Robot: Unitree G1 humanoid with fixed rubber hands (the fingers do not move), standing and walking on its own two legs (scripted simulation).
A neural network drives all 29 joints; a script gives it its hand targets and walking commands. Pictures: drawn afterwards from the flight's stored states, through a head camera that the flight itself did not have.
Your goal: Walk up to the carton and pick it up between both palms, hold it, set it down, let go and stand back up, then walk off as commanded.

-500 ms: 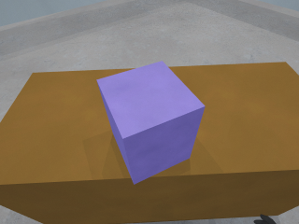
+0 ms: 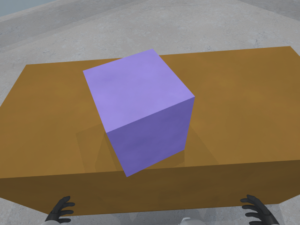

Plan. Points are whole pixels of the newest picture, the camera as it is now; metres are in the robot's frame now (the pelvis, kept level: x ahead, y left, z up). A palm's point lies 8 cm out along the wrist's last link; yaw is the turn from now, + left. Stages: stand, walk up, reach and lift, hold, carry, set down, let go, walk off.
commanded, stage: reach and lift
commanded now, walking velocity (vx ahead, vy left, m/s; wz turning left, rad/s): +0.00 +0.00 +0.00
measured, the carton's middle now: (139, 114) +0.41 +0.05 +0.05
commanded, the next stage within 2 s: none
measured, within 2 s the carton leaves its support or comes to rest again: neither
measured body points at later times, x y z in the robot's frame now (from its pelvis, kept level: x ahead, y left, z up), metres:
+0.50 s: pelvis -0.03 +0.02 +0.02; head -0.05 +0.02 +0.47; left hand +0.13 +0.29 -0.05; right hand +0.12 -0.26 -0.06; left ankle +0.00 +0.13 -0.71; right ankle +0.05 -0.10 -0.71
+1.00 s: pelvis -0.04 -0.03 +0.01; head -0.10 -0.05 +0.46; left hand +0.14 +0.21 +0.00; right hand +0.18 -0.29 -0.02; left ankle +0.00 +0.13 -0.71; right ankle +0.04 -0.10 -0.71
